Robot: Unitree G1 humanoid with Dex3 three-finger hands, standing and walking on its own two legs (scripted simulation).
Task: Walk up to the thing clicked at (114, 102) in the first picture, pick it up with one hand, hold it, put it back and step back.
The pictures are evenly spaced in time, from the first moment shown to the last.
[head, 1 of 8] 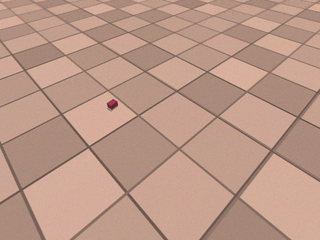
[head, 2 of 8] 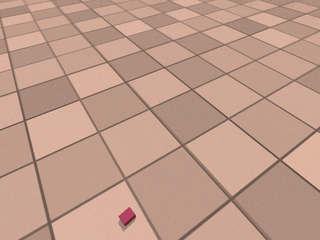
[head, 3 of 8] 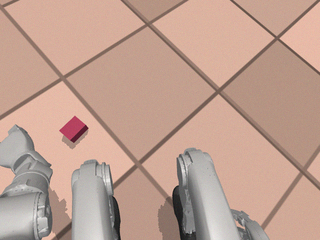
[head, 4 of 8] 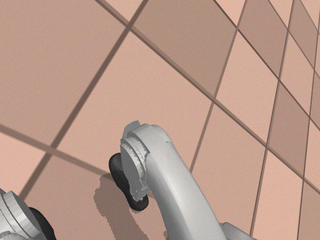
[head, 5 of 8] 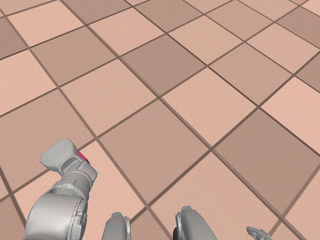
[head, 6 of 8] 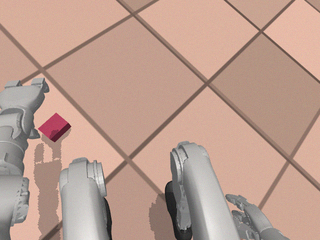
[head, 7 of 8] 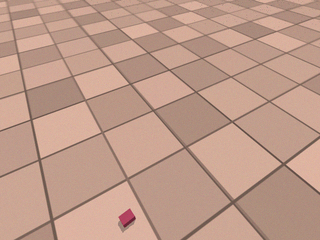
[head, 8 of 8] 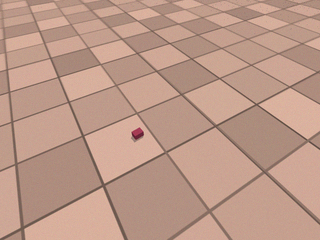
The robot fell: no
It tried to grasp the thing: yes
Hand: left
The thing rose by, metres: 0.68
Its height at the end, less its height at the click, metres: +0.00
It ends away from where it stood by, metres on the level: 0.01
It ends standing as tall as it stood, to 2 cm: yes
